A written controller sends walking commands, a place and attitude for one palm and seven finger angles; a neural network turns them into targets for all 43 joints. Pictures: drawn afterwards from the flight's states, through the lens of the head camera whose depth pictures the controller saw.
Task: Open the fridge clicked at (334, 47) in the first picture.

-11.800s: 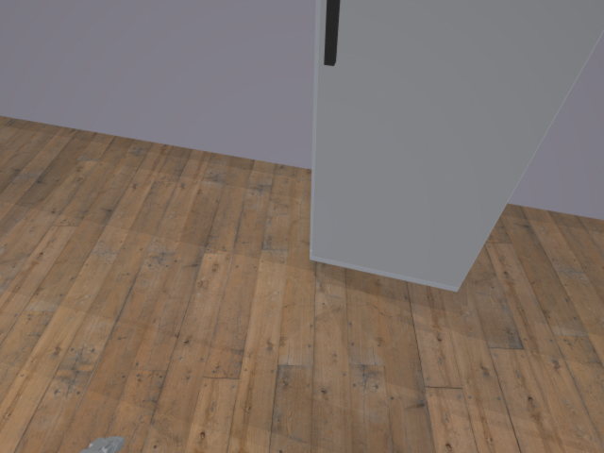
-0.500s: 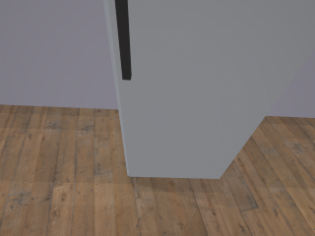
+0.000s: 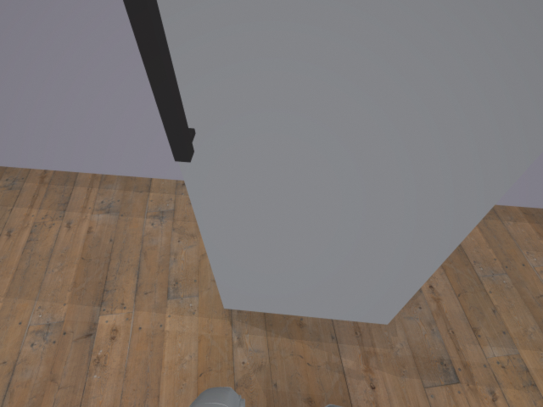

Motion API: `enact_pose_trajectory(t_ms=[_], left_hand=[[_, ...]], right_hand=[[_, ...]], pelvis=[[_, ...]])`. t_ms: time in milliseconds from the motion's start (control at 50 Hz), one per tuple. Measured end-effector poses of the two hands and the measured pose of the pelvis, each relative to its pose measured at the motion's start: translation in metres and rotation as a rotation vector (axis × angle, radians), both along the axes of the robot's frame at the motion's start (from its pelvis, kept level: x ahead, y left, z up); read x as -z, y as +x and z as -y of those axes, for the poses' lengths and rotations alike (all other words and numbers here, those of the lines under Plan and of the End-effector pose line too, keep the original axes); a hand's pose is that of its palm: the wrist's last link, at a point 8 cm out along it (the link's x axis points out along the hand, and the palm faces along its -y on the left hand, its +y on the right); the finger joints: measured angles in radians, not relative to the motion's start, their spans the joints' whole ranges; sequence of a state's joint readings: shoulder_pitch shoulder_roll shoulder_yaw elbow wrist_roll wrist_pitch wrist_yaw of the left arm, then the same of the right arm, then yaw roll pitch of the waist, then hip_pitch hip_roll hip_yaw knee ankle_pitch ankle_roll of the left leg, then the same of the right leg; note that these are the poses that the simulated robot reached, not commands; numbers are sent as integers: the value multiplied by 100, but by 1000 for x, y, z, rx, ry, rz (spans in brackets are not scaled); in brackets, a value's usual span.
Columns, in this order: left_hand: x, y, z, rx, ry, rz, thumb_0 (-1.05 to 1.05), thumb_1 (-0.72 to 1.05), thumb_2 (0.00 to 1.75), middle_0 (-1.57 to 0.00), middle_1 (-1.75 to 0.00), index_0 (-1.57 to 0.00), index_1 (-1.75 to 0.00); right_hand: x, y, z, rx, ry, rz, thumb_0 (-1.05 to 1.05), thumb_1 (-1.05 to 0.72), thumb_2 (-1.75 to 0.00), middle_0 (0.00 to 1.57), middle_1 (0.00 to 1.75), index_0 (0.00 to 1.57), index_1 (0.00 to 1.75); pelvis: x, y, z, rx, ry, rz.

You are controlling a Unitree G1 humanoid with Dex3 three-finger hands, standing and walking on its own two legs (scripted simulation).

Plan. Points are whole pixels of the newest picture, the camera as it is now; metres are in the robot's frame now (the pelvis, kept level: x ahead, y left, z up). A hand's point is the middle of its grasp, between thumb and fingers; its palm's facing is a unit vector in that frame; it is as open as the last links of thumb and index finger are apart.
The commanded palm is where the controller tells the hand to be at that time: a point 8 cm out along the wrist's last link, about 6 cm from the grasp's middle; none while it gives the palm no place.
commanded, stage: come to a stop and stand still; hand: left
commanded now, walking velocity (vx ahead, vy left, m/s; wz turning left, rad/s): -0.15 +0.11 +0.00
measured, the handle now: (166, 64) +0.45 +0.17 +0.26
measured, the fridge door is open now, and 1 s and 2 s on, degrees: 0 0 0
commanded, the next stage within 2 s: look again from close up in 1.36 s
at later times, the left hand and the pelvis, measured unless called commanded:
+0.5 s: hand out of the picture -0.06 +0.25 -0.17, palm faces +0.07 -0.98 -0.19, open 7.4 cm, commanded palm none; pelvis -0.06 +0.07 +0.01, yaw +0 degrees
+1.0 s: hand out of the picture -0.15 +0.21 -0.17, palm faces +0.06 -0.99 -0.13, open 7.4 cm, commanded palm none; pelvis -0.11 +0.06 +0.01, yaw +1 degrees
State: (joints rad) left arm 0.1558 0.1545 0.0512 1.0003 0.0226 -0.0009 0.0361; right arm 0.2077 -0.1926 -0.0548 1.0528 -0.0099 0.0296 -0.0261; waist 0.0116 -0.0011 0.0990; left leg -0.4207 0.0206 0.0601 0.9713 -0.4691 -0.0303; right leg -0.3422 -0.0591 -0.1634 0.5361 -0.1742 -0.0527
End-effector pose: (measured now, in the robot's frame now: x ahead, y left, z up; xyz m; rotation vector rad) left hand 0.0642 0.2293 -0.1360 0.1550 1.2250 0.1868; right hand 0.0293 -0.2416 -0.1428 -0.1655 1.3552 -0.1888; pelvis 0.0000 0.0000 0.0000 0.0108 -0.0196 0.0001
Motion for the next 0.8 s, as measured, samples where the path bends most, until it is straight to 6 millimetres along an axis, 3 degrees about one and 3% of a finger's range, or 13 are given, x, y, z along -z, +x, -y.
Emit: enact_pose_trajectory(t_ms=[120, 180, 220, 320, 440, 600, 680, 800], left_hand=[[6, -27, -17, -38, -12, -18, 0, 93, 90, -20, -30, -20, -30], [14, -47, -32, -52, -23, -45, 0, 92, 90, -20, -30, -20, -30], [22, -60, -44, -60, -34, -67, 0, 91, 90, -20, -29, -20, -30], [16, -88, -63, -75, -45, -123, 0, 91, 90, -20, -29, -20, -30], [9, -121, -73, -70, -39, -166, 0, 91, 90, -19, -29, -19, -30], [4, -151, -62, -28, -27, -204, 0, 91, 90, -19, -29, -19, -30], [-1, -165, -53, -25, -39, -198, 0, 91, 90, -19, -29, -19, -30], [8, -181, -41, -16, -72, -203, 0, 90, 90, -20, -29, -19, -30]], right_hand=[[-16, 62, -12, -86, -24, 156, 0, -91, -90, 19, 30, 20, 30], [-22, 73, -30, -109, -27, 218, 0, -91, -90, 19, 30, 20, 30], [-24, 70, -43, -112, -31, 246, 0, -91, -90, 19, 30, 20, 30], [-29, 35, -75, -102, -12, 205, 0, -91, -90, 19, 30, 20, 30], [-28, -2, -82, -73, -14, 154, -1, -93, -90, 20, 30, 21, 30], [-9, -67, -82, 4, 28, 62, 0, -93, -90, 20, 30, 21, 30], [-6, -104, -79, 27, 39, 1, 0, -93, -90, 20, 30, 20, 30], [-7, -150, -85, 59, 48, -74, 1, -92, -90, 19, 30, 20, 30]], pelvis=[[0, -12, -13, -8, -1, -1], [3, -19, -25, -12, -6, 1], [7, -24, -35, -12, -7, 9], [-3, -35, -53, -8, -23, 18], [-9, -49, -66, -1, -19, -13], [-6, -71, -66, 10, 9, -29], [-9, -80, -66, 0, -14, 0], [-8, -89, -62, -1, -20, 32]])
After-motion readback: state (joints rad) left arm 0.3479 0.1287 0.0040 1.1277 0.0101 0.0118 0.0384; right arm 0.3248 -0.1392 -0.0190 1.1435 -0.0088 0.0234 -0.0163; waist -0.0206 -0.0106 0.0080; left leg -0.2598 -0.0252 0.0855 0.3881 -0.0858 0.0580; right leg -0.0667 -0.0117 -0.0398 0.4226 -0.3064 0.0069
